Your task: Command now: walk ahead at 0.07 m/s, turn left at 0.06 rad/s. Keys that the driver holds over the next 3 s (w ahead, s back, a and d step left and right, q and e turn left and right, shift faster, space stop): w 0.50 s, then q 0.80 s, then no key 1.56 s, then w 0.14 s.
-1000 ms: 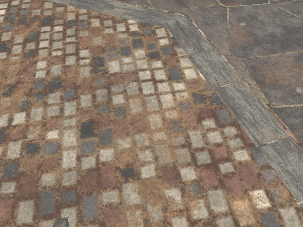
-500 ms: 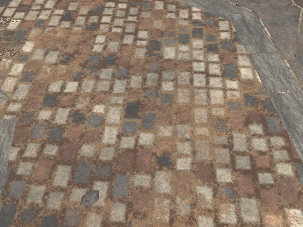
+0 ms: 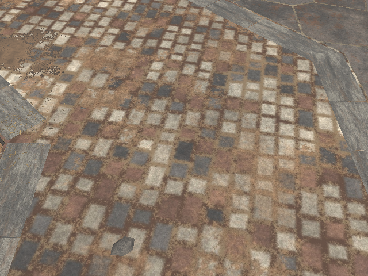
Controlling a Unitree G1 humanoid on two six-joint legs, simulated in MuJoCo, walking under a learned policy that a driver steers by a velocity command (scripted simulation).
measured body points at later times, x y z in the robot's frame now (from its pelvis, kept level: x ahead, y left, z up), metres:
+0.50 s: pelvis +0.12 -0.06 +0.00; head +0.13 -0.08 +0.45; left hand +0.08 +0.20 -0.13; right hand +0.20 -0.31 -0.14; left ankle +0.13 +0.08 -0.67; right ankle +0.07 -0.12 -0.75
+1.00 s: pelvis +0.28 -0.03 -0.01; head +0.32 -0.01 +0.44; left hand +0.35 +0.24 -0.15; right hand +0.40 -0.29 -0.14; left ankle +0.35 +0.01 -0.75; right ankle +0.33 -0.19 -0.67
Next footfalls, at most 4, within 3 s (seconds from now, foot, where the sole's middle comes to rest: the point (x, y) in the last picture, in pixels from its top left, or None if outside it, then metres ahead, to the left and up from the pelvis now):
0.30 right None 0.11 -0.12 -0.78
0.76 left None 0.39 0.02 -0.78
1.40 right None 0.41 -0.15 -0.78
1.78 left None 0.29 0.02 -0.78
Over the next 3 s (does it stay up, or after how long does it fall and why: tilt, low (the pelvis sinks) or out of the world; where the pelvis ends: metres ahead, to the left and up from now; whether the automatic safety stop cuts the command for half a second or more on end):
stays up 0.33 -0.07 -0.01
